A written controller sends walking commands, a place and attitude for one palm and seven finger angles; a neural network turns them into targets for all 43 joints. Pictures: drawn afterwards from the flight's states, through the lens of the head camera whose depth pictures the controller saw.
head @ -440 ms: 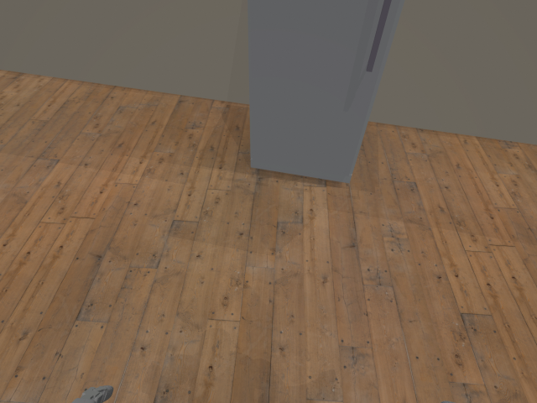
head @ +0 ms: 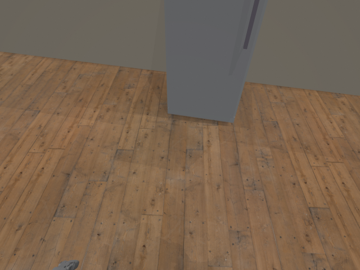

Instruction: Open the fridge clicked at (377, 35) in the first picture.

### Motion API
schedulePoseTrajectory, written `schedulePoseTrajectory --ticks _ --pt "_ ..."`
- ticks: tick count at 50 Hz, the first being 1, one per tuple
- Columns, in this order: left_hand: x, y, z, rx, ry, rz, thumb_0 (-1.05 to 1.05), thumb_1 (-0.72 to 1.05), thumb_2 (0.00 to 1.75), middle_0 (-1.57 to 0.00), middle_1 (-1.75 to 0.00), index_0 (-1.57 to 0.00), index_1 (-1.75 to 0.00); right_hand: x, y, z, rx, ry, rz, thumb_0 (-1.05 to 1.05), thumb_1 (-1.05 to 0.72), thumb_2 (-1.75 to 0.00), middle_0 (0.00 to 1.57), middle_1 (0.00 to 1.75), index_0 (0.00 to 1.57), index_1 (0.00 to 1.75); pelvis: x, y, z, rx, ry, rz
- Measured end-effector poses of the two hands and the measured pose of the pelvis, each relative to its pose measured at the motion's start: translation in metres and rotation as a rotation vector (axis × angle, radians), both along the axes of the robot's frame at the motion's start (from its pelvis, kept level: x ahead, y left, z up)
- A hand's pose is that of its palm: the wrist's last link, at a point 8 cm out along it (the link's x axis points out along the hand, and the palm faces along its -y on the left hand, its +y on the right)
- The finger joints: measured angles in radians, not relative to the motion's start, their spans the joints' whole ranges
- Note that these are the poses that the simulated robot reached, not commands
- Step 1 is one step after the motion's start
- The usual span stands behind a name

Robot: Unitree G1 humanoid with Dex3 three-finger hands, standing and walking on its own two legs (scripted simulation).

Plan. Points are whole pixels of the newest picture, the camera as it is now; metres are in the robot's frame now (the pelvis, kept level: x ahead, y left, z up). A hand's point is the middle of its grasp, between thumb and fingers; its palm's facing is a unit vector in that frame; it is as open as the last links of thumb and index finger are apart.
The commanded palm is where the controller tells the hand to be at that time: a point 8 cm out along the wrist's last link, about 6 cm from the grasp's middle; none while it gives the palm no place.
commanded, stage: stand and wait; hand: right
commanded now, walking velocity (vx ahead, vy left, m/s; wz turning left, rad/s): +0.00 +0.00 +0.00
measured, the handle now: (256, 1) +1.27 -0.31 +0.13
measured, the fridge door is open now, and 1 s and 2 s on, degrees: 0 0 0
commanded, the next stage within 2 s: look at it before walking up in 0.60 s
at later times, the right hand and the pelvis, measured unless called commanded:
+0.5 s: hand out of the picture +0.06 -0.25 -0.15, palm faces -0.04 +0.94 -0.34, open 7.4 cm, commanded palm none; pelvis -0.02 +0.00 +0.00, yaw +0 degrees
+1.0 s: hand out of the picture +0.06 -0.25 -0.15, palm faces -0.05 +0.94 -0.33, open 7.4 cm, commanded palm none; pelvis -0.01 -0.01 +0.01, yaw +1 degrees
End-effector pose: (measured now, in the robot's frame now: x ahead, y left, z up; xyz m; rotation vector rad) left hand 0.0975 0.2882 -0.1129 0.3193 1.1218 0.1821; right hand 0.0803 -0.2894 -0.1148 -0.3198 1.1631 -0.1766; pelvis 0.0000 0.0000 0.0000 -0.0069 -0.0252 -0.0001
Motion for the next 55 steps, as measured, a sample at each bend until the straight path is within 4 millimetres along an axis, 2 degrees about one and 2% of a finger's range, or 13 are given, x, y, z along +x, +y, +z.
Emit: schedulePoseTrajectory --ticks 10,25,38,55 --pt "-0.034 0.008 -0.004 0.005 0.074 0.025 0.01 0.90 0.90 -0.20 -0.30 -0.20 -0.30 -0.024 -0.003 0.000 -0.009 0.048 -0.015 0.00 -0.90 -0.90 0.21 0.30 0.21 0.30 -0.009 0.002 0.002 0.002 -0.008 0.001" --pt "-0.055 0.004 -0.005 -0.009 0.096 0.037 0.01 0.90 0.90 -0.20 -0.30 -0.20 -0.30 -0.026 -0.001 0.002 -0.001 0.035 0.001 0.00 -0.90 -0.90 0.21 0.30 0.20 0.30 -0.020 0.001 0.004 0.003 -0.008 0.004" --pt "-0.056 0.001 -0.004 -0.005 0.107 0.046 0.01 0.90 0.90 -0.20 -0.30 -0.20 -0.30 -0.026 -0.003 -0.002 0.007 0.053 0.007 0.00 -0.90 -0.90 0.21 0.30 0.20 0.30 -0.018 -0.003 0.005 0.004 -0.001 0.009" --pt "-0.038 -0.004 -0.001 -0.004 0.078 0.039 0.01 0.90 0.90 -0.20 -0.30 -0.20 -0.30 -0.019 -0.009 0.000 -0.001 0.046 0.005 0.00 -0.90 -0.90 0.21 0.30 0.20 0.30 -0.012 -0.007 0.005 0.004 -0.003 0.011"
